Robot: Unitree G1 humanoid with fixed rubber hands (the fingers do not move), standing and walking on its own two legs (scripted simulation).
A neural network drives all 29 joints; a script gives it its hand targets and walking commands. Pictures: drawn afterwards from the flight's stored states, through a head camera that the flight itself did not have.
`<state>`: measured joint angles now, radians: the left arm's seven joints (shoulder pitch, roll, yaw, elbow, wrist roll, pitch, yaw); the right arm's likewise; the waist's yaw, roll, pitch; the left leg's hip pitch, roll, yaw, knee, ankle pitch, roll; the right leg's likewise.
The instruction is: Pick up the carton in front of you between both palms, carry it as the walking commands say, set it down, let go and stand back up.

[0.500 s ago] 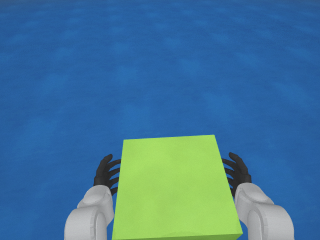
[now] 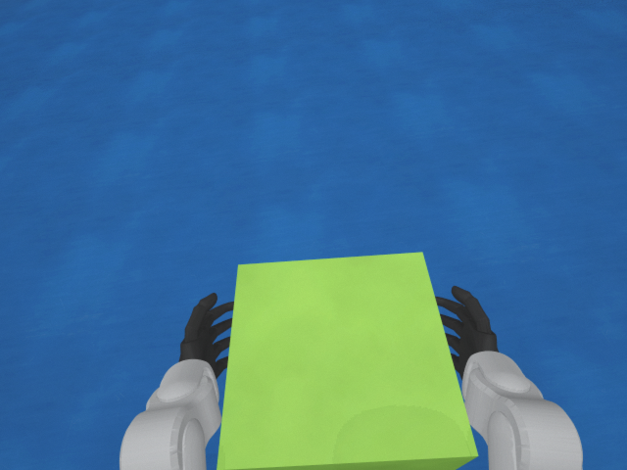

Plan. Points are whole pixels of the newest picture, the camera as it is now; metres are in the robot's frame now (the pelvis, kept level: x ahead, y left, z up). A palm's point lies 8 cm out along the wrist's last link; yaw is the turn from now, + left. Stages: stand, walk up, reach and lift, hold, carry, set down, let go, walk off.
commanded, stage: carry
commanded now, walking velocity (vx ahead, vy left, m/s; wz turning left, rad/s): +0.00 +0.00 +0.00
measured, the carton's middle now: (338, 383) +0.23 +0.00 +0.01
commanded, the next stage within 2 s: hold in 1.74 s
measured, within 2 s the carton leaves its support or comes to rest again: neither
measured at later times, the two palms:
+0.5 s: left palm (220, 269) +0.36 +0.16 +0.07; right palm (446, 275) +0.34 -0.14 +0.07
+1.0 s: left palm (219, 299) +0.32 +0.15 +0.07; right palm (461, 304) +0.30 -0.15 +0.07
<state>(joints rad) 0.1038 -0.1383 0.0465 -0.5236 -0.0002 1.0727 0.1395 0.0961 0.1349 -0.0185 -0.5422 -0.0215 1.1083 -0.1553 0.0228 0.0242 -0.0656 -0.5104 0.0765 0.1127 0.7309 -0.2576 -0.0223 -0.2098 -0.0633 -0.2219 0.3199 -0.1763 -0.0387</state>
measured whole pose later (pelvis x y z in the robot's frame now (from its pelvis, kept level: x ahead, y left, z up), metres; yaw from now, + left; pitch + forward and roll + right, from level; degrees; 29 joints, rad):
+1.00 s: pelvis +0.09 +0.01 -0.02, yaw -3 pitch +1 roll +0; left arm 0.07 -0.13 0.04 -0.50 0.03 1.16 0.15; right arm 0.08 0.13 -0.03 -0.51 -0.02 1.17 -0.15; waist 0.00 -0.01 -0.12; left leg -0.37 0.08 0.22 0.52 -0.17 0.03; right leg -0.11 -0.06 -0.16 0.49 -0.40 0.01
